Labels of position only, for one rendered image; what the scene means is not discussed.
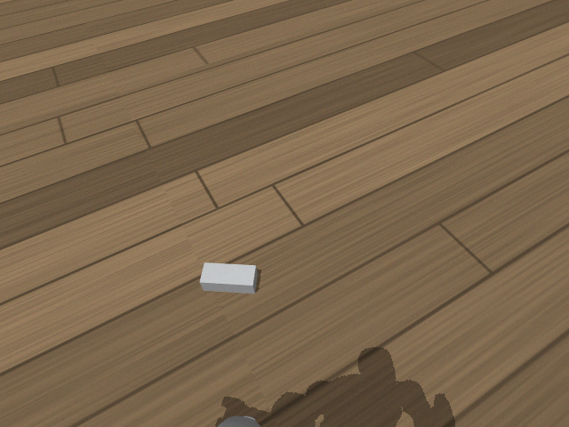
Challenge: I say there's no carton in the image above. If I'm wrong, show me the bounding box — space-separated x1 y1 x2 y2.
199 262 258 294

